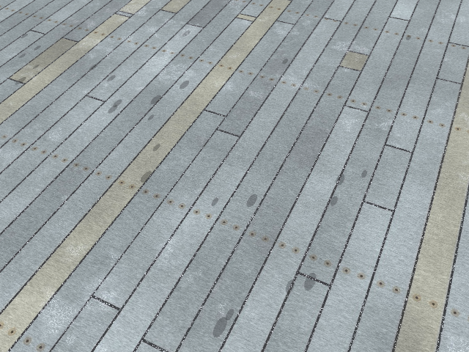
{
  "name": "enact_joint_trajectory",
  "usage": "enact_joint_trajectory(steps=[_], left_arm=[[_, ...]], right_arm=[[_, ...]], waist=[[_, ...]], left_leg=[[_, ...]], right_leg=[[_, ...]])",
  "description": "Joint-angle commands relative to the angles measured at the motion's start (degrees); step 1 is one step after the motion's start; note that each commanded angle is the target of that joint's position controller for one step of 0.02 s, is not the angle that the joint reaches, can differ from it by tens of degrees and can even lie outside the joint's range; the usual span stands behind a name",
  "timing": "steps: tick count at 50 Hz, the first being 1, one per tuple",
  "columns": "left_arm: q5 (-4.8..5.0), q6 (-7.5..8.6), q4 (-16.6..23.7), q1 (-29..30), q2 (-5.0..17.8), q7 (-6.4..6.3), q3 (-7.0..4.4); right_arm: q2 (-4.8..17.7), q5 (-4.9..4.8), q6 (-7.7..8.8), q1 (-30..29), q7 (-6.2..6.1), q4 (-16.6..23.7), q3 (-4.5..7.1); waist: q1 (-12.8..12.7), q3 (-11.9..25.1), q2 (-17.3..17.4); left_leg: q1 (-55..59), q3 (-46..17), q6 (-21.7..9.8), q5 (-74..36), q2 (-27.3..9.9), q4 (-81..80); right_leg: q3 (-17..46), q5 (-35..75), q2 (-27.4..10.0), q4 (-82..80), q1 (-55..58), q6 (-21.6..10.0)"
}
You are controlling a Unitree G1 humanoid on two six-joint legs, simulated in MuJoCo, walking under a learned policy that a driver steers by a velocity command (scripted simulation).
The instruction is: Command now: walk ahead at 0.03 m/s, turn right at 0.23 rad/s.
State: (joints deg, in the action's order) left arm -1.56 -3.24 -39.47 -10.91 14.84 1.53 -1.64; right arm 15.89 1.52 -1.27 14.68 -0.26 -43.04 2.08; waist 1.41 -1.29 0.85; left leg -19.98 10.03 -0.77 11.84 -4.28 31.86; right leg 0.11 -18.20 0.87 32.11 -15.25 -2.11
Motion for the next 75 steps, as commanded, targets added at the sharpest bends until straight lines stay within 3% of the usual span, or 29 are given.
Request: enact_joint_trajectory(steps=[1,2,4,7,11,13,15,16,18,21,23,26,30,32,33,35,39,43,48,50,52,53,54,55,56,59,66,69,75], left_arm=[[-0.56,1.63,3.7,-2.5,13.2,-1.27,-2.57],[-0.77,1.97,2.8,-2.4,10.0,-1.67,-2.09],[-0.49,2.34,2.6,3.1,6.2,-1.93,-0.6],[0.48,3.21,1.7,2.0,4.4,-2.49,0.03],[0.44,3.28,-0.9,-0.5,4.9,-2.82,-0.18],[0.96,3.09,-1.6,0.8,5.1,-3.14,-0.32],[0.96,3.58,-2.0,-0.6,3.0,-2.99,0.3],[1.18,3.44,-2.8,-2.8,1.9,-2.52,0.24],[0.76,3.13,-5.3,-0.8,4.5,-2.7,-0.43],[0.26,2.84,-6.7,-1.6,4.7,-2.24,-0.92],[-0.05,2.9,-6.6,-0.5,4.2,-1.84,-0.96],[-0.52,4.37,-6.2,0.9,1.7,-1.03,-0.56],[0.17,6.45,-11.1,-11.4,2.5,-0.79,-1.19],[0.33,7.18,-14.2,-22.8,11.3,-1.41,-3.75],[-0.23,7.0,-14.1,-20.6,9.1,-1.5,-3.1],[-0.18,7.57,-12.5,-14.4,6.8,-1.73,-2.53],[0.65,8.64,-14.6,-16.0,4.0,-1.98,-1.45],[0.68,8.57,-17.0,-18.9,4.4,-2.15,-1.26],[0.51,8.59,-18.7,-19.1,5.9,-2.13,-1.52],[0.59,8.56,-19.0,-17.0,6.8,-2.21,-1.72],[0.74,8.23,-19.2,-15.9,7.1,-2.16,-1.78],[0.77,8.14,-17.9,-16.4,4.7,-2.08,-1.08],[2.07,8.08,-17.1,-22.4,-1.4,-1.68,-0.19],[0.59,7.9,-17.2,-18.1,4.1,-1.71,-1.56],[0.48,8.06,-15.9,-13.6,4.7,-1.3,-2.0],[-0.44,7.24,-16.0,-11.7,1.7,-0.51,-1.52],[-0.62,5.45,-12.0,1.4,0.6,0.56,-1.36],[-0.05,5.93,-10.7,6.2,-1.4,0.32,-0.38],[0.17,6.78,-12.0,5.6,-0.1,-1.27,-0.08]], right_arm=[[1.7,-0.61,-0.74,1.0,0.0,5.0,0.34],[4.4,-0.75,-1.58,-1.8,-0.17,4.4,0.95],[4.2,-1.31,-1.72,0.9,0.33,2.1,1.36],[3.6,-0.36,-1.33,3.4,0.29,-0.2,1.38],[1.6,-1.21,-1.35,1.4,-0.54,-0.4,0.44],[1.2,-1.2,-0.82,3.8,-1.1,-1.8,0.13],[4.5,0.1,0.57,4.2,-1.58,-2.2,0.33],[6.7,-1.04,0.66,0.6,-1.25,-3.0,0.97],[2.8,-1.0,1.2,0.4,-0.36,-3.4,0.1],[4.5,-0.53,0.91,2.6,-0.68,-5.4,0.84],[5.4,-0.45,0.53,3.5,-0.43,-5.2,1.32],[7.8,-0.55,1.04,5.1,-0.42,-6.4,2.6],[5.5,-1.01,2.03,-2.8,0.44,-4.8,2.62],[1.0,-0.54,3.08,-8.4,0.88,-0.7,1.28],[4.3,0.44,3.35,-8.7,0.88,-0.9,2.17],[3.0,-0.07,4.12,-4.8,1.78,-2.9,1.96],[1.8,0.82,3.59,-7.0,2.87,-3.2,1.59],[0.2,0.51,3.24,-15.4,3.0,-0.3,0.58],[1.2,-0.15,3.21,-19.2,2.55,1.6,0.51],[2.3,-0.05,3.51,-14.5,1.85,0.3,1.18],[4.6,0.45,4.39,1.4,0.7,-5.2,2.73],[8.9,1.77,4.93,11.6,0.01,-7.1,3.94],[13.9,1.89,4.81,13.6,0.34,-7.7,4.81],[10.6,-0.26,4.33,8.2,0.76,-7.3,4.3],[6.8,-0.73,4.47,1.7,0.94,-6.2,3.28],[1.3,-0.62,5.95,-1.3,0.97,-7.6,1.68],[1.8,-1.04,7.19,8.7,0.61,-12.3,1.34],[1.0,-0.98,7.19,10.5,0.37,-13.5,0.59],[1.2,-0.25,6.24,12.2,-0.86,-15.8,0.01]], waist=[[-2.0,0.7,-17.3],[-2.9,-0.8,-11.6],[0.9,-0.9,-9.7],[0.4,3.0,-8.2],[-1.7,3.7,-8.7],[0.0,4.2,-7.2],[-1.3,4.9,-1.9],[-4.7,1.7,5.4],[-1.5,-0.2,2.8],[-1.2,-1.0,4.4],[-0.1,-5.9,3.8],[0.3,-7.0,8.1],[-6.4,-5.6,4.0],[-10.4,-6.6,-15.3],[-8.0,-8.4,-7.8],[-3.5,-5.8,-4.5],[-3.2,-3.2,-5.6],[-4.8,-4.8,-6.1],[-4.6,-6.0,-7.0],[-1.6,-4.2,-6.5],[5.0,4.4,-3.4],[8.3,11.0,2.1],[4.6,16.8,15.4],[3.2,10.8,7.1],[0.7,3.1,3.7],[-3.0,-0.5,2.8],[-1.6,-4.2,1.5],[-1.0,-4.6,1.6],[-0.9,-1.4,5.1]], left_leg=[[-8.3,-5.2,1.7,21.0,3.2,8.9],[-4.7,-9.8,1.8,18.5,1.5,14.7],[-2.6,-10.2,1.3,12.4,2.4,15.7],[-0.3,-9.3,1.6,11.4,3.3,14.0],[3.2,-9.0,1.7,11.4,4.1,1.6],[10.4,-8.9,1.1,-0.1,4.0,-10.2],[17.8,-16.9,0.0,-12.2,-3.6,-13.3],[11.1,-17.1,-1.7,-12.8,-3.8,-10.8],[7.0,-15.9,-1.0,-5.1,-2.0,-12.9],[6.2,-16.1,-2.8,19.2,0.3,-14.0],[4.8,-20.6,-5.5,31.0,-2.0,-16.3],[8.0,-31.5,-10.6,34.3,-10.9,-23.4],[-6.0,-21.1,-7.7,26.6,-4.2,-15.2],[-23.6,-7.0,-3.2,17.3,7.0,13.0],[-25.1,-11.6,-4.2,16.3,4.6,20.5],[-22.5,-12.9,-4.7,9.2,1.7,23.7],[-20.6,-9.2,-1.8,1.3,0.9,22.1],[-19.7,-6.5,0.2,-3.2,1.2,13.2],[-11.1,-5.0,-2.3,-5.4,2.5,3.6],[-3.3,-4.3,-4.3,-3.5,4.6,1.2],[16.3,-3.7,-6.7,-3.2,6.9,-3.0],[29.8,-17.8,-9.3,8.0,-5.7,-5.4],[38.8,-47.7,-15.8,17.0,-20.1,-15.6],[31.8,-50.0,-14.9,21.3,-17.7,-19.7],[23.5,-40.3,-13.6,19.0,-15.9,-19.8],[11.3,-24.8,-10.6,0.3,-8.8,-23.0],[13.7,-16.6,-11.2,-11.5,-6.5,-26.6],[13.3,-10.4,-9.1,-35.2,-4.2,-22.4],[20.4,-9.8,-7.3,-48.2,-5.2,-12.5]], right_leg=[[26.9,12.0,-22.9,-20.4,1.3,-10.4],[22.6,13.3,-20.1,-19.7,-1.9,-11.8],[13.7,16.5,-13.4,-18.7,-1.6,-8.8],[8.9,31.5,-10.9,-14.2,5.4,-8.2],[10.8,31.5,-11.7,-11.0,9.0,-8.7],[11.0,27.3,-10.5,-9.4,6.6,-6.6],[10.2,16.8,-7.4,-8.1,1.0,-2.5],[6.7,10.6,-2.9,-11.7,3.2,-1.6],[6.9,10.9,-3.5,-10.9,6.7,-1.4],[5.0,-7.4,-0.9,-7.9,3.3,-3.0],[4.5,-15.4,0.3,-5.9,-4.6,-3.7],[-2.0,-4.5,1.2,3.1,-8.2,-2.9],[0.0,-3.9,0.9,-8.6,14.0,-4.9],[36.0,-25.4,-19.5,-26.9,23.3,-12.3],[37.1,-20.9,-21.4,-26.3,20.3,-13.8],[27.8,-11.4,-17.4,-25.8,18.8,-11.7],[14.7,9.6,-12.4,-26.1,19.4,-9.5],[9.0,20.4,-11.3,-25.2,17.2,-9.5],[6.8,28.0,-13.3,-23.5,15.6,-8.5],[5.0,41.0,-13.6,-17.7,16.0,-7.1],[0.9,48.1,-9.7,1.9,12.0,-5.0],[-1.1,29.4,-6.6,19.4,0.8,-3.9],[-1.5,-10.7,4.1,38.3,-15.9,-2.0],[4.8,-8.3,0.9,42.7,-20.3,-3.4],[3.9,-2.0,-2.3,41.5,-21.2,-3.9],[2.8,3.5,-6.2,34.3,-14.0,-2.9],[-1.0,12.9,-7.7,22.6,-23.6,0.4],[-4.1,17.2,-5.0,11.2,-18.7,1.0],[-4.7,16.6,-0.2,1.1,-8.9,-1.8]])
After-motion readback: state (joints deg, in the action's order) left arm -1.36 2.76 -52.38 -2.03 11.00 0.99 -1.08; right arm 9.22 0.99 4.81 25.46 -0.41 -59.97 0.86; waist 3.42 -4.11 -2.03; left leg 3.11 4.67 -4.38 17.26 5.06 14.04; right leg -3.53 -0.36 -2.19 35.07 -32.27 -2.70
